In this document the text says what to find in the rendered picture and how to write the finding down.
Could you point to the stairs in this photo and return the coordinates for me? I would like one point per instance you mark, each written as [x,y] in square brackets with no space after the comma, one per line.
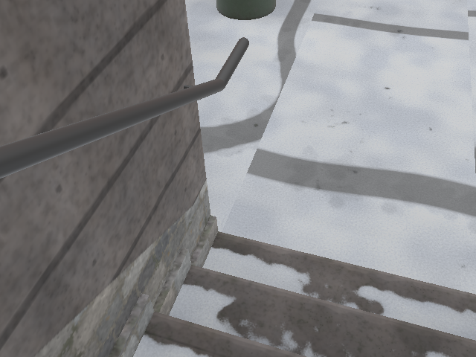
[254,299]

